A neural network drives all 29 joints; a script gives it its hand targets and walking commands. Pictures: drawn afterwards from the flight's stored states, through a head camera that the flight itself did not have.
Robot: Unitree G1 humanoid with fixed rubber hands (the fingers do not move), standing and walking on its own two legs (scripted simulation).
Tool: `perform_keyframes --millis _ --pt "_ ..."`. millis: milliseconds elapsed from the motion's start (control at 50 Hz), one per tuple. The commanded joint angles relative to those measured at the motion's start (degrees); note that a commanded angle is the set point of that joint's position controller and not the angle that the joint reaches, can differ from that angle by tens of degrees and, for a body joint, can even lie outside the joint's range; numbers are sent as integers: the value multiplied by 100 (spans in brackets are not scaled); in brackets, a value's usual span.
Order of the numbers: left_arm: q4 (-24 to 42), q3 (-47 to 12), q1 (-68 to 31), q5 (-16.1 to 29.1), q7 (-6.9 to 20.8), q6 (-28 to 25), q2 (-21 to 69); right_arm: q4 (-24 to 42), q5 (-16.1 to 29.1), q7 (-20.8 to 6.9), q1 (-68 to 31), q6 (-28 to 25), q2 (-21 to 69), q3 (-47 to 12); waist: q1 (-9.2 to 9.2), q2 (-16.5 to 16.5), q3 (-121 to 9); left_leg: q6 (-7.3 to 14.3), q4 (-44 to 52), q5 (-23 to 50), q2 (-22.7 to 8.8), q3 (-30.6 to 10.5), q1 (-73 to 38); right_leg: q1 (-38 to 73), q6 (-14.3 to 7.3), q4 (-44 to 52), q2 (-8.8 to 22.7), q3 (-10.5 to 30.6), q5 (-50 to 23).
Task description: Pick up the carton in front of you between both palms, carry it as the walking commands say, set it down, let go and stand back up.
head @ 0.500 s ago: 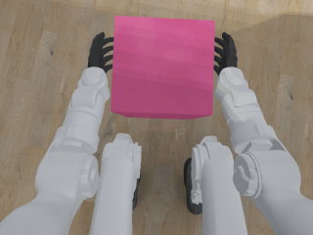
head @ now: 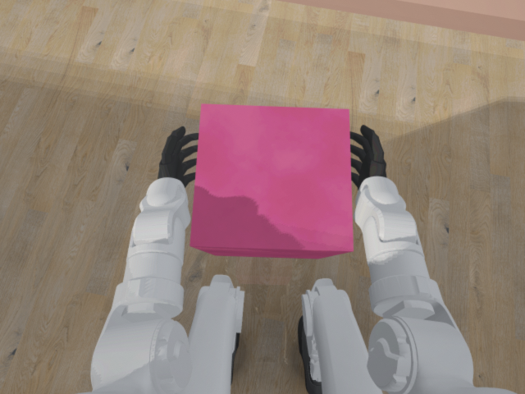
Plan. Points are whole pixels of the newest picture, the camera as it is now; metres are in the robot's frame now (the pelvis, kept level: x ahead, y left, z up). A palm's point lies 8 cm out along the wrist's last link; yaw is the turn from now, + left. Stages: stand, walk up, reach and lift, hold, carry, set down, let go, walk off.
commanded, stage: reach and lift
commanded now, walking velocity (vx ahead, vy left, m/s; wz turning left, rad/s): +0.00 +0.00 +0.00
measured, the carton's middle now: (270, 195) +0.43 +0.02 -0.13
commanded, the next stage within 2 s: hold in 1.96 s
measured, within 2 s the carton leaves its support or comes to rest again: neither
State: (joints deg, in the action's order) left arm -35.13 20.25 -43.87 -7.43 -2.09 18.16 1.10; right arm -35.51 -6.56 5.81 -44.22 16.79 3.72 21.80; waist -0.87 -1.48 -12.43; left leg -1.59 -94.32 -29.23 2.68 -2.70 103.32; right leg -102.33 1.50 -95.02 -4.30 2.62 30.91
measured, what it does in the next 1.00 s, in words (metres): rises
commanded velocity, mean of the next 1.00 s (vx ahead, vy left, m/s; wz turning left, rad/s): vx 0.00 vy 0.00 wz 0.00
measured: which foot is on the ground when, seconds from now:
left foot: down 0.00-1.00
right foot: down 0.00-1.00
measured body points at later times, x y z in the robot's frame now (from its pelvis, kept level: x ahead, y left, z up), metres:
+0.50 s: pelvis +0.05 +0.00 +0.14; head +0.15 +0.01 +0.58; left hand +0.41 +0.16 +0.10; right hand +0.41 -0.14 +0.11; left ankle +0.09 +0.12 -0.50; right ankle +0.09 -0.12 -0.50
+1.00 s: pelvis +0.08 +0.00 +0.23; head +0.05 +0.00 +0.68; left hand +0.38 +0.15 +0.25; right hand +0.39 -0.15 +0.25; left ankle +0.09 +0.12 -0.50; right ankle +0.09 -0.12 -0.50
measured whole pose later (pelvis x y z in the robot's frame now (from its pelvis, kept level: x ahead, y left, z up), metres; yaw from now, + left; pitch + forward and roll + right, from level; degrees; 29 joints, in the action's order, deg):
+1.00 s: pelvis +0.08 +0.00 +0.23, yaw +1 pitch -1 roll +0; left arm -21.3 14.5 -15.0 -14.0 -0.2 33.0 8.7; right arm -22.9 -13.9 1.3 -16.1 31.8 9.0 16.0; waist -0.3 -0.5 -3.8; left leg -0.4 -28.7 -13.5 1.3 -3.8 14.4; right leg -13.5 -0.1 -29.2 -1.8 4.2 14.8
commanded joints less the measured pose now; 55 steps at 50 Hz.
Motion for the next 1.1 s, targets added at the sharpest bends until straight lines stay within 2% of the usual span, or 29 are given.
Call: perform_keyframes --millis 0,260,500,660,840,900,960,1040,1080 --pt "183 -3426 -3224 778 1184 -28 6091 -33 709 -1358 -3193 27 6168 -3568 -127 100 -4947 45 1320 1325 722 426 -3687 2893 14 1417 -690 -395 -1139" --pt "111 -3420 -2048 558 1190 -110 6296 -181 458 -1467 -1889 -16 6249 -3465 -20 174 -3711 122 2798 1469 645 116 -5207 4273 -80 2883 -554 -108 -1309" --pt "348 -3580 -945 404 1268 -35 6336 21 325 -1564 -771 96 6363 -3652 -16 114 -2753 194 4267 2088 476 -143 -6809 6081 -130 4363 -342 196 -1991" --pt "719 -3814 -348 480 1370 284 6327 378 332 -1660 -145 430 6376 -3872 12 112 -2075 189 5275 2725 379 -230 -8035 7420 -124 5397 -213 302 -2703" --pt "1353 -4013 103 540 1467 1009 6259 1019 447 -1792 340 1148 6340 -4038 68 107 -1044 166 6429 3014 266 -229 -9304 8797 -107 6586 -94 293 -3092" --pt "1484 -3933 193 536 1487 1269 6236 1146 442 -1831 408 1415 6231 -3985 41 104 -600 172 6775 2892 234 -221 -9540 9119 -118 6934 -62 296 -2985" --pt "1384 -3621 226 385 1504 1477 6120 1048 294 -1872 399 1617 6073 -3686 43 121 -18 194 7036 2455 215 -204 -9619 9134 -146 7192 -28 281 -2541" --pt "1156 -3194 -62 168 1565 1569 6047 831 85 -1945 78 1696 5968 -3267 35 118 422 228 7160 1850 179 -157 -9598 9022 -199 7330 6 244 -1907" --pt "1204 -3212 -336 192 1603 1546 6141 889 102 -1985 -202 1666 6054 -3284 39 115 298 234 7141 1801 166 -138 -9669 9049 -210 7319 11 223 -1835"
